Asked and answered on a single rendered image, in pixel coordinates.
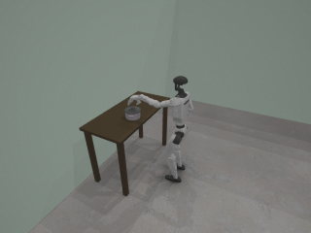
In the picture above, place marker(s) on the left robot upper arm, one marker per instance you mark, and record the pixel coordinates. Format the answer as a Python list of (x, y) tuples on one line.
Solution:
[(174, 102)]

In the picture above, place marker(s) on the right robot upper arm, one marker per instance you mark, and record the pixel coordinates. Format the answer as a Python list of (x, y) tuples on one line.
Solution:
[(190, 109)]

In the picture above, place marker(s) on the pot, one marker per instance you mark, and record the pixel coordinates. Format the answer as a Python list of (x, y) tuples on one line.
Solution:
[(132, 116)]

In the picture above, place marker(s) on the robot foot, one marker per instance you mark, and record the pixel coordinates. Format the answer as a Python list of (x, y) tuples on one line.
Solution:
[(171, 178), (182, 167)]

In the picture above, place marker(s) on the right robot foot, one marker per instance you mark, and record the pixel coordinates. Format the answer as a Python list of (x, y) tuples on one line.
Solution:
[(182, 167)]

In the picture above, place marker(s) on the left robot hand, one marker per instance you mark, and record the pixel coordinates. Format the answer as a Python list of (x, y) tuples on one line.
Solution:
[(132, 98)]

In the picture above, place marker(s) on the left robot foot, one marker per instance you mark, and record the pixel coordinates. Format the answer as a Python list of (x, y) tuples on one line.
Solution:
[(171, 178)]

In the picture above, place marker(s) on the left robot forearm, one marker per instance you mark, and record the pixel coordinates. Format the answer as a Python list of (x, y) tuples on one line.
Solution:
[(147, 99)]

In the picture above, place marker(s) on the table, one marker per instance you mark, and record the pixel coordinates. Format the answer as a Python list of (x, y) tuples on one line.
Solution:
[(113, 126)]

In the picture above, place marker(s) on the lid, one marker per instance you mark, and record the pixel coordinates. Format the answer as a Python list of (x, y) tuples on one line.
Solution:
[(132, 112)]

